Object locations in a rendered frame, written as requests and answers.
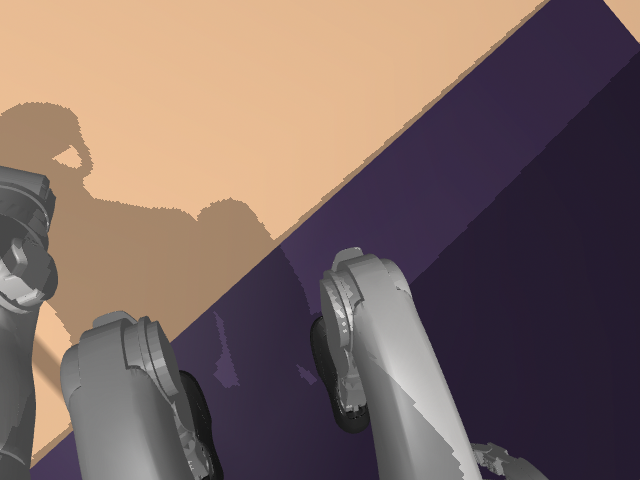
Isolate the right robot hand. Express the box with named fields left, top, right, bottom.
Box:
left=470, top=442, right=549, bottom=480

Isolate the left robot arm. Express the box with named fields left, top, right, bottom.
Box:
left=0, top=166, right=58, bottom=480

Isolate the right robot foot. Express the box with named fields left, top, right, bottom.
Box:
left=310, top=316, right=370, bottom=434

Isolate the left robot foot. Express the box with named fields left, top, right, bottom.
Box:
left=179, top=370, right=224, bottom=480

